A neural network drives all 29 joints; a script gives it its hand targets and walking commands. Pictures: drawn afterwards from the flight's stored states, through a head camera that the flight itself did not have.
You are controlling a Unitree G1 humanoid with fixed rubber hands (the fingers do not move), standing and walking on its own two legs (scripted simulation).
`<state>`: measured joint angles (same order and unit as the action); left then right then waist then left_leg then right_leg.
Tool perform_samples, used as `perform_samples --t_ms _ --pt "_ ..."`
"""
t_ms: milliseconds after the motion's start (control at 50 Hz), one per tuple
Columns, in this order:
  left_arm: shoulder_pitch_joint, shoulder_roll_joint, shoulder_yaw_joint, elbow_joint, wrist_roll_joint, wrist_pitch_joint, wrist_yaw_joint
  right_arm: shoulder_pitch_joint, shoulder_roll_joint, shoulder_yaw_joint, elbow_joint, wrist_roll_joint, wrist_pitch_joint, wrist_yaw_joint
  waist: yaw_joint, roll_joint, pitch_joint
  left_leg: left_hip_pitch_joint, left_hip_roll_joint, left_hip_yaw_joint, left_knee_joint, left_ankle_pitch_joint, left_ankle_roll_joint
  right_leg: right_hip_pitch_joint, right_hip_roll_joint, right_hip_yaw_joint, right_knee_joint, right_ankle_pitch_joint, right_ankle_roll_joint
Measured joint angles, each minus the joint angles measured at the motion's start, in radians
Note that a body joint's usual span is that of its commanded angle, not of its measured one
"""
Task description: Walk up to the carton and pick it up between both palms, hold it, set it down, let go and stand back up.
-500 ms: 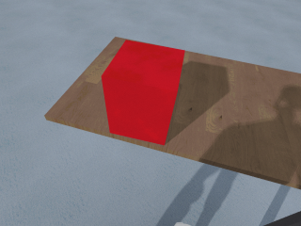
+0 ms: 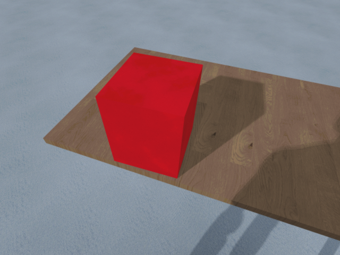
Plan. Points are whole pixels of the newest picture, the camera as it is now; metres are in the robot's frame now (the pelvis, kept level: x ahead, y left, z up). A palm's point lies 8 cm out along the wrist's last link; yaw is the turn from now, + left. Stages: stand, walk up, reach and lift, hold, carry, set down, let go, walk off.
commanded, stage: walk up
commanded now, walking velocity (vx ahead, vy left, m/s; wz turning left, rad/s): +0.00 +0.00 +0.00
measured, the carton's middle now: (155, 115) +0.48 +0.05 +0.06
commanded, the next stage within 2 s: none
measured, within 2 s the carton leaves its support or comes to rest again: neither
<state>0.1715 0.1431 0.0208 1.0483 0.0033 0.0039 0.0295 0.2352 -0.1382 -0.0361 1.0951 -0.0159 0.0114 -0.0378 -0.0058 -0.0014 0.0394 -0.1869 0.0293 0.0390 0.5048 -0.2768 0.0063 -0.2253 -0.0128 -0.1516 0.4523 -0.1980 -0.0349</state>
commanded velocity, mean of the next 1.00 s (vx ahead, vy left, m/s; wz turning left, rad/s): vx -0.01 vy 0.03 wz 0.03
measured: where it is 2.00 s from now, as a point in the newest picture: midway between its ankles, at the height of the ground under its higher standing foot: outside the picture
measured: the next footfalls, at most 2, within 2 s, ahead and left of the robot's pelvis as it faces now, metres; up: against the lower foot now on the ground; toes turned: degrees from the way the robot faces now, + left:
left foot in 0.32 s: -0.01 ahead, +0.20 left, +0.00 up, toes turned +3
right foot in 0.60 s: -0.02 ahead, -0.03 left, +0.00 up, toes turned +1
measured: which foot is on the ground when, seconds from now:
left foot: down 0.00-0.08, up 0.10-0.30, down 0.32-1.00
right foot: down 0.00-0.34, up 0.36-0.58, down 0.60-1.00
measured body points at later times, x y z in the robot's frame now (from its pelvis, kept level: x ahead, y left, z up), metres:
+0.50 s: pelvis -0.04 +0.08 +0.00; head -0.04 +0.12 +0.45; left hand -0.03 +0.33 -0.17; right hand +0.00 -0.14 -0.14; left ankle -0.05 +0.20 -0.74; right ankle -0.04 -0.06 -0.71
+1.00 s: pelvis -0.06 +0.10 +0.01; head -0.05 +0.09 +0.46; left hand -0.07 +0.31 -0.15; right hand -0.06 -0.12 -0.15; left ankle -0.05 +0.20 -0.74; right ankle -0.06 -0.03 -0.74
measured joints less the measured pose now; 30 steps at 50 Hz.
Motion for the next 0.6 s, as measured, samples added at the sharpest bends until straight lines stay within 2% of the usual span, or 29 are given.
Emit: perform_samples --t_ms 80,100,140,160,200,220,260,320,340,360,400,480,560,600 --pt "0.014 0.007 0.010 0.003 0.006 0.005 0.006 0.010 0.007 0.002 0.013 0.011 -0.004 0.004 0.020 -0.020 -0.002 0.025 -0.014 0.001 -0.046 0.019 0.001 0.025 -0.011 0.001 -0.042 0.027 0.006" --pt "0.012 0.008 0.014 -0.006 0.009 0.004 0.013 0.005 -0.004 -0.008 0.003 0.017 0.005 0.007 0.022 -0.010 0.012 -0.005 -0.016 0.001 0.009 0.008 -0.009 0.014 -0.017 -0.006 -0.027 0.024 0.009" --pt "0.012 0.018 0.025 -0.022 0.010 0.002 0.032 -0.010 -0.036 -0.029 -0.022 0.008 0.038 0.017 0.031 0.003 0.040 -0.115 -0.031 0.008 0.266 -0.174 -0.033 -0.022 -0.045 -0.010 0.014 0.017 0.017" --pt "0.020 0.026 0.033 -0.023 0.013 0.005 0.038 -0.015 -0.052 -0.035 -0.034 -0.003 0.053 0.023 0.034 0.009 0.046 -0.168 -0.035 0.010 0.394 -0.207 -0.035 -0.035 -0.060 -0.012 0.024 0.018 0.023" --pt "0.045 0.052 0.056 -0.012 0.024 0.022 0.044 -0.020 -0.076 -0.047 -0.060 -0.017 0.067 0.042 0.030 0.019 0.040 -0.238 -0.025 0.002 0.557 -0.182 -0.036 -0.050 -0.084 -0.022 0.022 0.030 0.043" --pt "0.057 0.068 0.066 -0.003 0.031 0.028 0.044 -0.023 -0.082 -0.051 -0.074 -0.020 0.069 0.053 0.026 0.019 0.035 -0.251 -0.014 -0.006 0.584 -0.158 -0.039 -0.057 -0.093 -0.024 0.020 0.036 0.051" --pt "0.073 0.097 0.075 0.014 0.028 0.037 0.040 -0.029 -0.085 -0.048 -0.099 -0.012 0.054 0.064 0.015 0.017 0.025 -0.217 0.017 -0.034 0.468 -0.144 -0.034 -0.067 -0.098 -0.025 0.012 0.050 0.062" --pt "0.069 0.113 0.072 0.027 0.028 0.044 0.019 -0.031 -0.076 -0.039 -0.102 -0.007 0.018 0.044 0.012 0.017 0.016 -0.080 0.048 -0.065 0.108 -0.052 -0.025 -0.095 -0.095 -0.020 0.054 0.046 0.079" --pt "0.060 0.123 0.071 0.032 0.033 0.045 0.009 -0.033 -0.056 -0.035 -0.087 -0.011 0.008 0.032 0.013 -0.019 0.026 -0.063 0.026 -0.048 0.086 -0.036 -0.024 -0.108 -0.119 0.002 0.092 0.022 0.074" --pt "0.059 0.125 0.068 0.031 0.033 0.049 0.002 -0.024 -0.038 -0.025 -0.080 -0.011 0.006 0.024 0.019 -0.042 0.022 -0.059 0.013 -0.035 0.088 -0.035 -0.023 -0.121 -0.119 0.032 0.125 -0.051 0.066" --pt "0.069 0.111 0.058 0.016 0.023 0.064 -0.011 0.010 -0.017 -0.014 -0.072 -0.016 0.009 0.016 0.008 -0.040 -0.007 -0.060 0.013 -0.044 0.076 -0.033 -0.017 -0.139 -0.082 0.076 0.208 -0.185 0.053" --pt "0.068 0.089 0.047 0.007 0.015 0.059 -0.029 0.033 0.019 0.010 -0.059 -0.011 -0.004 0.013 0.023 -0.063 -0.026 -0.016 -0.008 -0.026 -0.039 0.029 -0.004 -0.135 -0.034 0.135 0.319 -0.175 0.035" --pt "0.077 0.058 0.029 0.022 0.007 0.038 -0.013 0.003 0.031 0.020 -0.053 -0.004 -0.026 0.004 0.026 -0.077 -0.021 -0.014 -0.047 0.000 -0.065 0.047 0.012 -0.045 -0.024 0.140 0.206 -0.192 0.034" --pt "0.083 0.039 0.020 0.031 0.006 0.025 -0.003 -0.017 0.026 0.016 -0.047 -0.002 -0.027 0.003 0.026 -0.068 -0.018 -0.026 -0.061 0.011 -0.044 0.037 0.016 0.025 -0.022 0.139 0.055 -0.101 0.034"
